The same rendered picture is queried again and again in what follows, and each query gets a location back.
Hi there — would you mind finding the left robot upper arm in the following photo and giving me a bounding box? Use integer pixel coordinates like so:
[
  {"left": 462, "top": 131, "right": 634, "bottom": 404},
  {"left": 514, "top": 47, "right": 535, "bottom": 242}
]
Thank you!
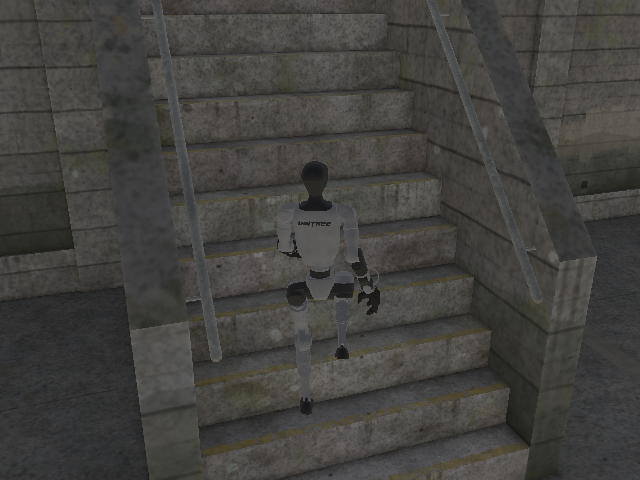
[{"left": 277, "top": 203, "right": 297, "bottom": 252}]

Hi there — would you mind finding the right robot thigh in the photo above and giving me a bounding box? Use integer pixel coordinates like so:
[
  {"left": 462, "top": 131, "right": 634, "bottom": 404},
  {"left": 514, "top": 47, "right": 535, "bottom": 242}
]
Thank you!
[{"left": 334, "top": 271, "right": 354, "bottom": 301}]

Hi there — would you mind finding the robot right forearm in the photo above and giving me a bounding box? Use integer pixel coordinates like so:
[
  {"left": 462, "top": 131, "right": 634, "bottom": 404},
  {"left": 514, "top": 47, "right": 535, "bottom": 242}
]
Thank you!
[{"left": 351, "top": 248, "right": 376, "bottom": 294}]

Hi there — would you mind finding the robot left forearm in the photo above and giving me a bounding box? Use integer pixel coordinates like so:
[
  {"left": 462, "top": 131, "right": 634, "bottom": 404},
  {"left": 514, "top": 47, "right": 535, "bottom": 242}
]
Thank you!
[{"left": 277, "top": 239, "right": 296, "bottom": 254}]

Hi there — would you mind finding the right robot upper arm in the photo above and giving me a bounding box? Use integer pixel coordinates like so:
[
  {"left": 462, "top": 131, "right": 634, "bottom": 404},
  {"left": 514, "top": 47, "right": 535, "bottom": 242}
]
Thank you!
[{"left": 337, "top": 204, "right": 360, "bottom": 263}]

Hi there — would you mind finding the left robot hand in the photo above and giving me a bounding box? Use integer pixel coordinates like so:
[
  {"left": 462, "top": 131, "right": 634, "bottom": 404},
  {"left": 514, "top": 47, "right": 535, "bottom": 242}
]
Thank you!
[{"left": 286, "top": 240, "right": 302, "bottom": 258}]

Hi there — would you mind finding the right robot hand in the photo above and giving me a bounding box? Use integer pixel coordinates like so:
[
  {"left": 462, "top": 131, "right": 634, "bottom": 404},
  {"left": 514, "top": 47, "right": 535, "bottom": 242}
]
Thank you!
[{"left": 358, "top": 286, "right": 380, "bottom": 315}]

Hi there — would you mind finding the right robot foot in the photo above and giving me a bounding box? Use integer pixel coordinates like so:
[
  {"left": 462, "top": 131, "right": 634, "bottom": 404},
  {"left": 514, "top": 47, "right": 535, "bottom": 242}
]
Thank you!
[{"left": 335, "top": 345, "right": 349, "bottom": 359}]

